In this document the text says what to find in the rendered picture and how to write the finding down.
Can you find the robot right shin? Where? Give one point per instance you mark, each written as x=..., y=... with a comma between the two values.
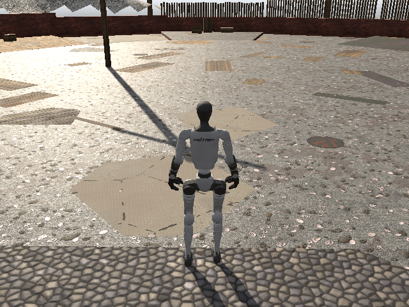
x=217, y=234

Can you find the robot right forearm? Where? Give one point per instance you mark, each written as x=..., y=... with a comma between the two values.
x=233, y=168

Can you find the robot right thigh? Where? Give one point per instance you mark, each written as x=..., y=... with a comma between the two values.
x=219, y=190

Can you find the robot left upper arm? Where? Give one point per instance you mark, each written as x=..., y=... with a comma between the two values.
x=181, y=144

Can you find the right robot hand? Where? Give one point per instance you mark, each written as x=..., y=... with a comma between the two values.
x=230, y=179

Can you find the robot right upper arm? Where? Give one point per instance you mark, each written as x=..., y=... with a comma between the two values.
x=227, y=145

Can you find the robot left forearm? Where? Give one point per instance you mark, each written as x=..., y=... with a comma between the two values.
x=174, y=169

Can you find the left robot hand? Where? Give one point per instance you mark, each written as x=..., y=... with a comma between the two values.
x=171, y=182

